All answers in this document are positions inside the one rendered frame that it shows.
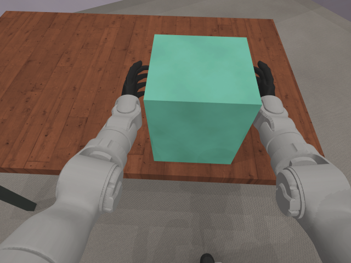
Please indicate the right robot upper arm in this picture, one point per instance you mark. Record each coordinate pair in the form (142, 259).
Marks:
(318, 197)

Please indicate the left robot upper arm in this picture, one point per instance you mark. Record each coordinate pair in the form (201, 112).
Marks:
(88, 188)

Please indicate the robot right forearm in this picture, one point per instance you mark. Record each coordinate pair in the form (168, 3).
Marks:
(282, 141)

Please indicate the left robot hand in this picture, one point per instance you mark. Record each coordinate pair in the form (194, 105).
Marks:
(131, 85)

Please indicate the carton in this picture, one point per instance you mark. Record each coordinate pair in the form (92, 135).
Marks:
(201, 98)

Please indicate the table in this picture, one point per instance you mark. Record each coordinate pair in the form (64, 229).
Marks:
(61, 74)

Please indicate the robot left forearm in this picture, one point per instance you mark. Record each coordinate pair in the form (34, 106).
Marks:
(117, 136)

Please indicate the right robot hand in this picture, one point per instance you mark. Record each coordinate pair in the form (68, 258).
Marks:
(265, 80)

